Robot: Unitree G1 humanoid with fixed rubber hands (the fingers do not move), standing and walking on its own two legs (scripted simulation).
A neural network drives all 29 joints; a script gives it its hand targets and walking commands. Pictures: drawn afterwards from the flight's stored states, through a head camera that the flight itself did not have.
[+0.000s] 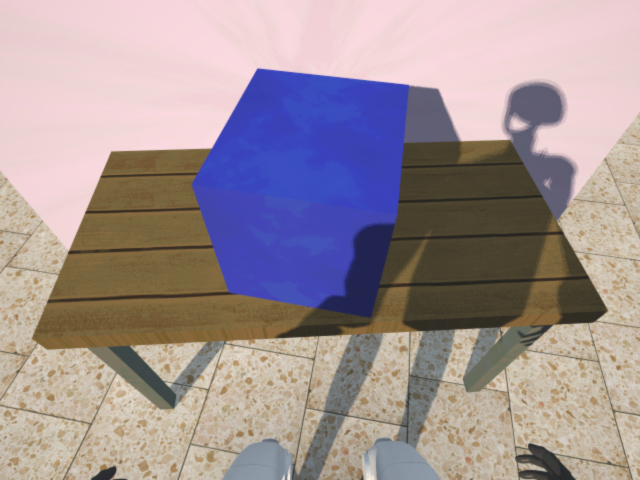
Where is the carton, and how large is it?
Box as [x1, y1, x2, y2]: [191, 68, 408, 317]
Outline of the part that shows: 257,68 191,184 229,292 370,317 397,212 408,85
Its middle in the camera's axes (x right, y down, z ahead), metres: -0.01 -0.09 +0.68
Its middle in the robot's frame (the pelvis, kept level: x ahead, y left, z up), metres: +0.56 +0.02 -0.02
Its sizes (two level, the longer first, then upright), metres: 0.299 0.265 0.275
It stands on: a table, 0.58 m high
